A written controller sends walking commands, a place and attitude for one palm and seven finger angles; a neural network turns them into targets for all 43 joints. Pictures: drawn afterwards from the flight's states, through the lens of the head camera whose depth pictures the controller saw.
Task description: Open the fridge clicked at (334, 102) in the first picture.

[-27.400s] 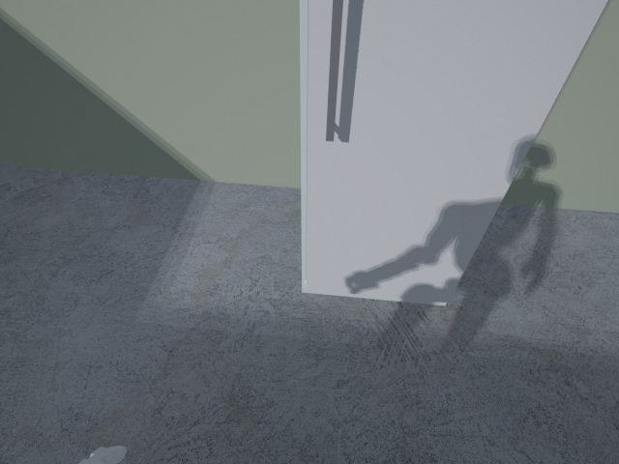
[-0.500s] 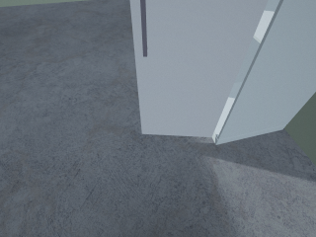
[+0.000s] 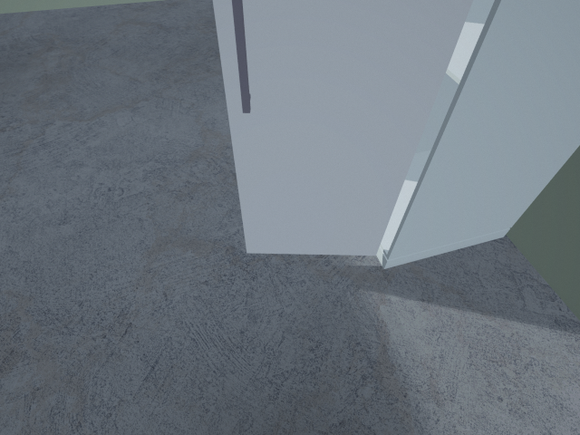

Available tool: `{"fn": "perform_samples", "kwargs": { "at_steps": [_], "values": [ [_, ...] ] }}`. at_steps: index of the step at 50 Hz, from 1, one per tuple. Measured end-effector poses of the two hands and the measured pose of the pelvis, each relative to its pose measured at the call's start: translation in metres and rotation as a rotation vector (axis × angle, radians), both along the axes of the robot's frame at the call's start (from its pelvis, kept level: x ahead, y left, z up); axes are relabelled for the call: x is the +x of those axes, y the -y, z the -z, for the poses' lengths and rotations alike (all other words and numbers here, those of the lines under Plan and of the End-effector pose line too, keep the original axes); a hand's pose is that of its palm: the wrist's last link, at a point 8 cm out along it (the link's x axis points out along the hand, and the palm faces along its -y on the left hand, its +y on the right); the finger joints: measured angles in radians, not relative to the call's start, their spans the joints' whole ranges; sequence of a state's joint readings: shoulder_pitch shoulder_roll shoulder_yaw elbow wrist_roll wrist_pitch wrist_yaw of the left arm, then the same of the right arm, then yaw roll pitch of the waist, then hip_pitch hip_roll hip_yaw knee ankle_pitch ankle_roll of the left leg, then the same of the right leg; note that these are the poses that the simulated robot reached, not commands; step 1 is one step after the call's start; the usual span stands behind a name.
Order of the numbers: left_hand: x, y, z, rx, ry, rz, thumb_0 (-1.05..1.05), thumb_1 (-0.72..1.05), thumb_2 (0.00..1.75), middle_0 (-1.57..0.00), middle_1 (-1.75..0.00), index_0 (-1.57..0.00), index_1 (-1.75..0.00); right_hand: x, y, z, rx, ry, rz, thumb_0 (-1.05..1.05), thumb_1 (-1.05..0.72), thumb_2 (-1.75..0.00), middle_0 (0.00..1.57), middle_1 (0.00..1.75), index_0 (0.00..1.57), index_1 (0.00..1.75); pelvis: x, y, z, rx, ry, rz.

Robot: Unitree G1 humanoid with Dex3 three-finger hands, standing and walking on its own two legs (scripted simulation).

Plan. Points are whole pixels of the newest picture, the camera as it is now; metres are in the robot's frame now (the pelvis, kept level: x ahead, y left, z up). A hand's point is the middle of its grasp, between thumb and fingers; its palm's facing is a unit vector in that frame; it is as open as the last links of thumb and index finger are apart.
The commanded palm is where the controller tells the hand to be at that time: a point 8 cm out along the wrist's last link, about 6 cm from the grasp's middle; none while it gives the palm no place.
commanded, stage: look to check the result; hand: left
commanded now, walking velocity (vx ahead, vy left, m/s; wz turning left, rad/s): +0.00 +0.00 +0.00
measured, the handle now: (239, 5) +0.80 +0.13 +0.21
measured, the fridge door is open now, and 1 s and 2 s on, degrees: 73 73 73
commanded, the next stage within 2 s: stand and wait in 0.42 s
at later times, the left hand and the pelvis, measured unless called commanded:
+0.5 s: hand out of the picture +0.08 +0.23 -0.16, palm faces -0.06 -0.95 -0.31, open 7.4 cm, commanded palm none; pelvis +0.01 +0.00 +0.00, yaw +0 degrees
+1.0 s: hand out of the picture +0.08 +0.23 -0.17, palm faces -0.06 -0.95 -0.31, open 7.4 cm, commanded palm none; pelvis +0.01 +0.00 +0.00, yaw +0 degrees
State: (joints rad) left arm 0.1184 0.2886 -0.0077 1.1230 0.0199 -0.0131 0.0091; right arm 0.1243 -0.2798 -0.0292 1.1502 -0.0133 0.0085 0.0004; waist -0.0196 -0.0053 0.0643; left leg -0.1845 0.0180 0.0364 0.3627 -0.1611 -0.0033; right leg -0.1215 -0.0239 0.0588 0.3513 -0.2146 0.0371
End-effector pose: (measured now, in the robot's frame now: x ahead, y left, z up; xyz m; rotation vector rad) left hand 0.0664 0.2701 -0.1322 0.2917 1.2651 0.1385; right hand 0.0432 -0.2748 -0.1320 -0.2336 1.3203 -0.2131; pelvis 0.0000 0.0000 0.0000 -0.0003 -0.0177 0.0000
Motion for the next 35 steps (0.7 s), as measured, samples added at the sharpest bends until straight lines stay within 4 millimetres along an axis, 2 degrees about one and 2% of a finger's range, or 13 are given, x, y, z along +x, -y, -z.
{"fn": "perform_samples", "kwargs": {
  "at_steps": [8,25,35],
  "values": [
    [-0.001,-0.004,-0.002,0.014,-0.021,-0.005,0.01,0.91,0.90,-0.20,-0.30,-0.20,-0.30,0.003,0.004,-0.001,-0.005,-0.011,0.000,0.00,-0.90,-0.89,0.20,0.30,0.20,0.30,0.005,0.002,-0.001,0.000,-0.002,0.002],
    [0.012,-0.005,-0.004,0.017,0.006,0.000,0.01,0.91,0.90,-0.20,-0.30,-0.20,-0.30,0.027,0.008,-0.007,-0.017,0.040,-0.016,0.00,-0.90,-0.89,0.20,0.30,0.20,0.30,0.011,0.004,-0.002,0.000,0.001,0.006],
    [0.014,-0.005,-0.003,0.013,0.006,0.003,0.01,0.91,0.90,-0.20,-0.30,-0.20,-0.30,0.028,0.009,-0.009,-0.023,0.039,-0.018,0.00,-0.90,-0.89,0.20,0.30,0.20,0.30,0.012,0.003,-0.002,0.000,0.000,0.006]
  ]
}}
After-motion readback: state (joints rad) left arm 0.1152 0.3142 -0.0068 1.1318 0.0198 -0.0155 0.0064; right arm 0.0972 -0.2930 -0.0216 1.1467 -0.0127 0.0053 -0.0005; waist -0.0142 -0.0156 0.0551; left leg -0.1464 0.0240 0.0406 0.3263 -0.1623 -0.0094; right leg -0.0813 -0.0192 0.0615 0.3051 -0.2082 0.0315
